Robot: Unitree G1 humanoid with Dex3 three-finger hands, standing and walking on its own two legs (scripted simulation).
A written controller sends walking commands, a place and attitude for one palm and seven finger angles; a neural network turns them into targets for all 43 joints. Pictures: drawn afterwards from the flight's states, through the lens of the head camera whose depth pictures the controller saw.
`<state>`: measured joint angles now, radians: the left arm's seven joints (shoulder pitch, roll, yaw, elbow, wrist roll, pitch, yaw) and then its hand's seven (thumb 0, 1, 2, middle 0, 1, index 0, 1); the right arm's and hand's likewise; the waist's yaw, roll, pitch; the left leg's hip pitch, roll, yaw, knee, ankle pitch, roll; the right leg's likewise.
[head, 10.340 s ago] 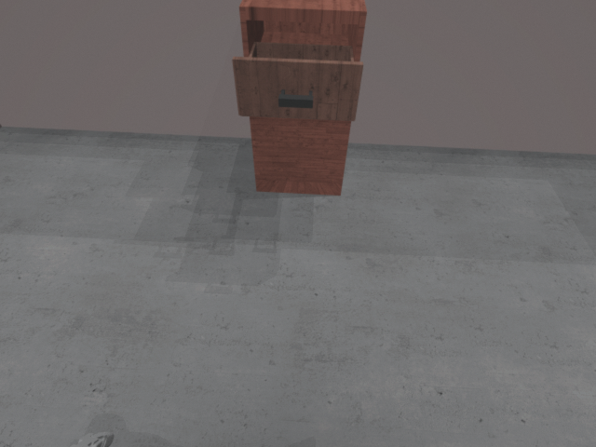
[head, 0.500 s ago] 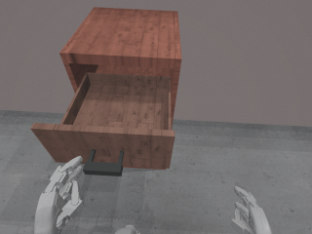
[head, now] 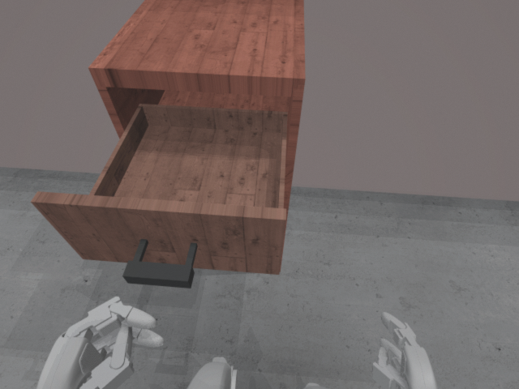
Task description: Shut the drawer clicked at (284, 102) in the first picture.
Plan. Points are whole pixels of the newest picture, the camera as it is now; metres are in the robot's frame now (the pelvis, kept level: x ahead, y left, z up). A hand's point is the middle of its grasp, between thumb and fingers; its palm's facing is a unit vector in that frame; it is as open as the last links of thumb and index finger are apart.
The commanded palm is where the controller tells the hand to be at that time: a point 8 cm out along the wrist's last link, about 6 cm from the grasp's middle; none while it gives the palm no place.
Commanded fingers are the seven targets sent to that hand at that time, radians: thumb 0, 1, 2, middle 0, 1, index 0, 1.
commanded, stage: raise the hand and make a fist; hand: left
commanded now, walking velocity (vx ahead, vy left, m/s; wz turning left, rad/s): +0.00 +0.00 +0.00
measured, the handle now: (163, 260) +0.31 +0.18 +0.02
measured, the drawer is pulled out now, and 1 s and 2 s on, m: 0.30 0.30 0.30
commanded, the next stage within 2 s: bring the fist close to the handle in 1.10 s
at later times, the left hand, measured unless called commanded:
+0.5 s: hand (132, 371) +0.14 +0.15 +0.10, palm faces +0.00 -1.00 +0.00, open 3.1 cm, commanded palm +0.09 +0.20 +0.11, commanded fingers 0.00 0.90 0.90 -1.40 -1.60 -1.40 -1.60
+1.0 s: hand (133, 382) +0.13 +0.14 +0.12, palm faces +0.00 -1.00 +0.00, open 3.2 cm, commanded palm +0.07 +0.19 +0.12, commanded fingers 0.00 0.90 0.90 -1.40 -1.60 -1.40 -1.60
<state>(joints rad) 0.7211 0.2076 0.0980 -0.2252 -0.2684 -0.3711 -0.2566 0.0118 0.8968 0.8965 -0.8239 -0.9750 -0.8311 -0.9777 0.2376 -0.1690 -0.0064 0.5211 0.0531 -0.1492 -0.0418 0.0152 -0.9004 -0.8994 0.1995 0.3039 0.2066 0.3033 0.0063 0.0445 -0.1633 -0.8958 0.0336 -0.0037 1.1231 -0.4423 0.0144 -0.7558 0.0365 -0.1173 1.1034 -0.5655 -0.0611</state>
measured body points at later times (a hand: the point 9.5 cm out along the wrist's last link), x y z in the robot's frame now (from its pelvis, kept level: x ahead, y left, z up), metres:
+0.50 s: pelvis +0.01 +0.01 +0.01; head +0.03 +0.01 +0.46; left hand +0.13 +0.20 +0.10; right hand +0.22 -0.20 -0.04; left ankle +0.06 +0.11 -0.65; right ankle -0.01 -0.08 -0.65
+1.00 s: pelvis +0.01 +0.02 +0.01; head +0.02 +0.01 +0.46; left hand +0.12 +0.19 +0.12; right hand +0.21 -0.21 -0.03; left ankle +0.06 +0.11 -0.65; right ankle -0.01 -0.08 -0.65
